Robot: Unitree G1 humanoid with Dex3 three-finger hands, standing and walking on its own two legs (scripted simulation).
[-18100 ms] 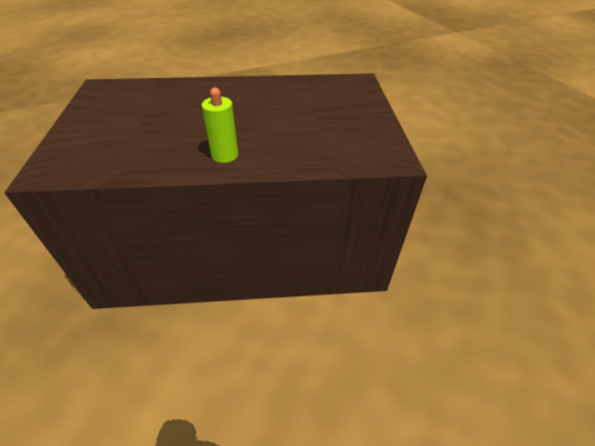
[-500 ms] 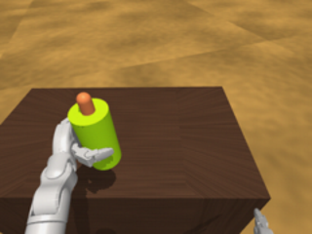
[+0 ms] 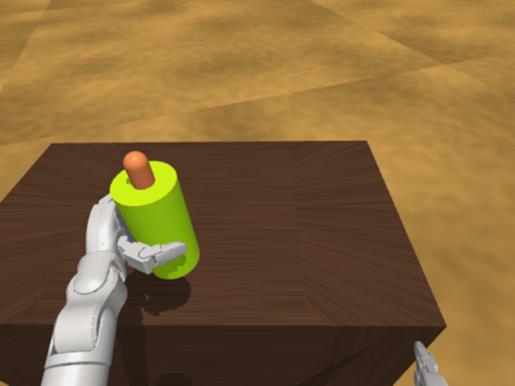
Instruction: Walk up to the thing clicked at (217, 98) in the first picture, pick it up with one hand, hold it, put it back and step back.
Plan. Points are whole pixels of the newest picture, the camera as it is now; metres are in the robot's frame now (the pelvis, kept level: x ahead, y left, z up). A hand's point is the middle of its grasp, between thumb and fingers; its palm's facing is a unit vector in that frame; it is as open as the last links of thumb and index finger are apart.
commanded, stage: crouch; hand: left
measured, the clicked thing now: (157, 214) +0.33 +0.15 +0.16
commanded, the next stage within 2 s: lower in 1.08 s
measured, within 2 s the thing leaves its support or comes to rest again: neither
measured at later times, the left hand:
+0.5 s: hand (156, 230) +0.39 +0.20 +0.05, palm faces +0.18 -0.98 +0.00, open 11.4 cm
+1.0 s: hand (157, 232) +0.42 +0.21 +0.01, palm faces +0.19 -0.98 +0.00, open 11.4 cm
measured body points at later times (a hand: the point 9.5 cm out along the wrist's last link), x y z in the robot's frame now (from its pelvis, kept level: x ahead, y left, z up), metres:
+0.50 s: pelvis -0.01 +0.00 -0.02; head +0.03 +0.01 +0.43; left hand +0.37 +0.25 +0.05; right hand +0.15 -0.27 -0.09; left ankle +0.03 +0.12 -0.74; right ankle -0.03 -0.13 -0.74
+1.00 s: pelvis -0.01 +0.01 -0.04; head +0.06 +0.04 +0.40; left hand +0.41 +0.26 +0.01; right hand +0.14 -0.26 -0.09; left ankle +0.03 +0.12 -0.74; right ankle -0.03 -0.13 -0.74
